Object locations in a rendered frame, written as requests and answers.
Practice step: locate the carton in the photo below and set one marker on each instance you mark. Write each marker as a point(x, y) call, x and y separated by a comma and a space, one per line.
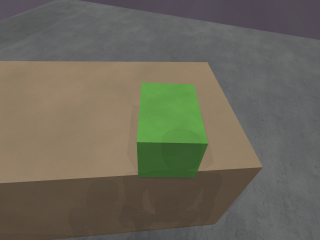
point(171, 137)

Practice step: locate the pedestal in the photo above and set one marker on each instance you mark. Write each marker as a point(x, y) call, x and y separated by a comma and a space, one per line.
point(68, 151)

